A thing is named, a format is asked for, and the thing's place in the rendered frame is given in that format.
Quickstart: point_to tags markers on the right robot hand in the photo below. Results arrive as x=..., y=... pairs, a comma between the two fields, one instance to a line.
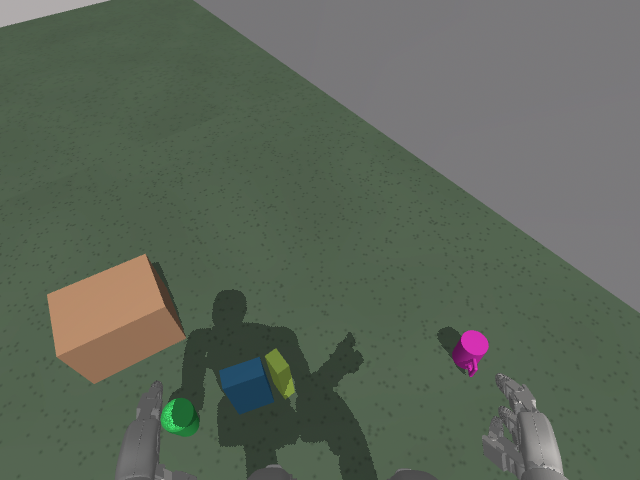
x=532, y=433

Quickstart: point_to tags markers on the left robot hand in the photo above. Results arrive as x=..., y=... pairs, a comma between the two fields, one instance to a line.
x=139, y=452

